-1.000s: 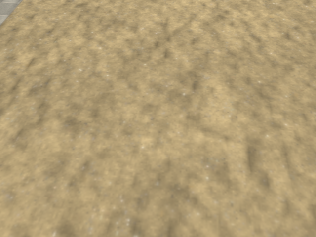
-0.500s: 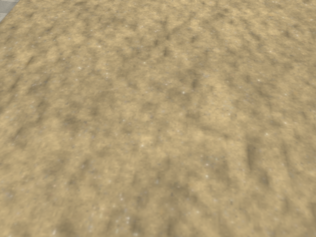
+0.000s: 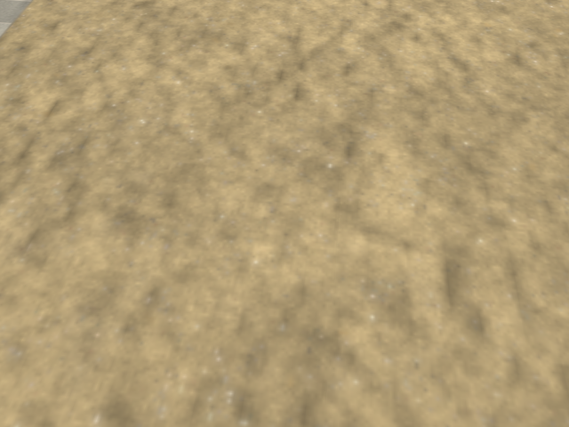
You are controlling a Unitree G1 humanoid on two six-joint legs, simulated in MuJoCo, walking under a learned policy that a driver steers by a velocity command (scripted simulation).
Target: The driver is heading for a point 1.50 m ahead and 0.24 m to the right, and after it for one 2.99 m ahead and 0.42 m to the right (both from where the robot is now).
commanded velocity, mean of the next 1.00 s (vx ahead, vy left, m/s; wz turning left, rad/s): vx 0.35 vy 0.00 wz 0.00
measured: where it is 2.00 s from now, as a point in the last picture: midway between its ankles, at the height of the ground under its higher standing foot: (307, 270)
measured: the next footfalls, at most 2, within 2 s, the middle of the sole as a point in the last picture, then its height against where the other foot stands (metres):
left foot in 0.76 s outside the picture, level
right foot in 1.28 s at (357, 334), level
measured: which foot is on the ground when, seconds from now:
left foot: down 0.00-0.32, up 0.34-0.74, down 0.76-1.00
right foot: down 0.00-0.76, up 0.78-1.00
